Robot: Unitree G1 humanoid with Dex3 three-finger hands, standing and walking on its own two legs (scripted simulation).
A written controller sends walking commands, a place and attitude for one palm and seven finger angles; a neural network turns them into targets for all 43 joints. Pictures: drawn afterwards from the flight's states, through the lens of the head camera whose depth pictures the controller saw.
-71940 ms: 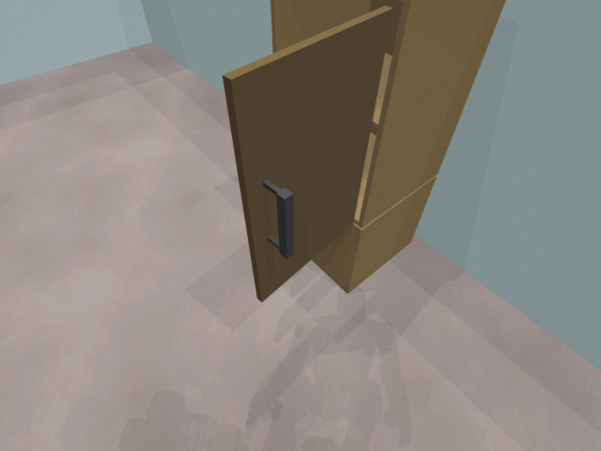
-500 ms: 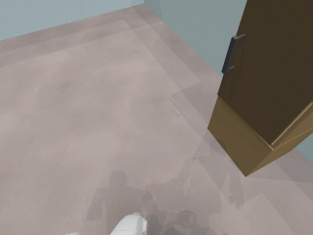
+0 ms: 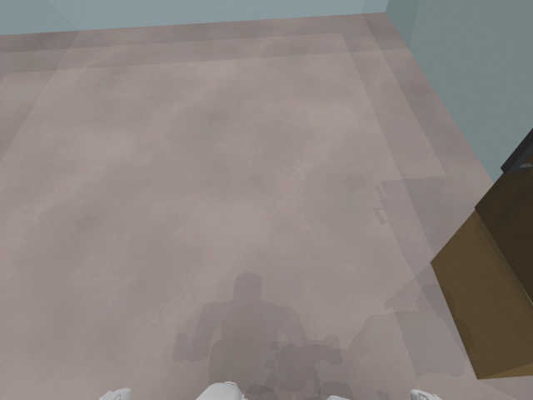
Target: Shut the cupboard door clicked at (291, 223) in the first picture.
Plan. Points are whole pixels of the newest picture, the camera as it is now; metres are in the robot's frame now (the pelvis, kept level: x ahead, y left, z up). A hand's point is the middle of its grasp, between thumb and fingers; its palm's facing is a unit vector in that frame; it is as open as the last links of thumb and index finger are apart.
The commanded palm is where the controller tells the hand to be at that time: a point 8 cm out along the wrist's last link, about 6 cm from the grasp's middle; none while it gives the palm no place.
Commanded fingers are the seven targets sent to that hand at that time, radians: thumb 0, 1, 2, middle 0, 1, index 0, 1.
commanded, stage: walk to a spot facing it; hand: left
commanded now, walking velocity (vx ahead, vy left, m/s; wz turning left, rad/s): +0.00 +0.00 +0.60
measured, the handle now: out of the picture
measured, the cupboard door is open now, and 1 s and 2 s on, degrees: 3 3 3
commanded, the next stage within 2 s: turn to face it in 1.12 s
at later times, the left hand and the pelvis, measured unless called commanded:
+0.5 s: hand out of the picture +0.11 +0.24 -0.14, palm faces +0.29 -0.93 -0.24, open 7.4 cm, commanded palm none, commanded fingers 0.00 0.90 0.90 -0.20 -0.30 -0.20 -0.30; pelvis +0.08 +0.01 +0.02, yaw +17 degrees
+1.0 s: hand out of the picture +0.10 +0.17 -0.15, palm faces +0.66 -0.73 -0.20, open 7.3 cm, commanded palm none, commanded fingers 0.00 0.90 0.90 -0.20 -0.30 -0.20 -0.30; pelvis +0.25 +0.06 +0.02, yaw +38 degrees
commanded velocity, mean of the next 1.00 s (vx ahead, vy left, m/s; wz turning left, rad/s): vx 0.28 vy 0.00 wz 0.60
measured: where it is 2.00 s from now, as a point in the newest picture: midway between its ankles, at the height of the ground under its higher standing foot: (219, 326)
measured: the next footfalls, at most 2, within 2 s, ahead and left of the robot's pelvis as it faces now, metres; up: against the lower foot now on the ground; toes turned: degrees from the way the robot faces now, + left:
left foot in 0.28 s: +0.03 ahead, +0.13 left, +0.00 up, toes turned +16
right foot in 0.58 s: +0.26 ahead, -0.07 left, +0.00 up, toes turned +15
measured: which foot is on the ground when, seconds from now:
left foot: up 0.00-0.26, down 0.28-0.58, up 0.60-1.00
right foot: down 0.00-0.26, up 0.28-0.56, down 0.58-1.00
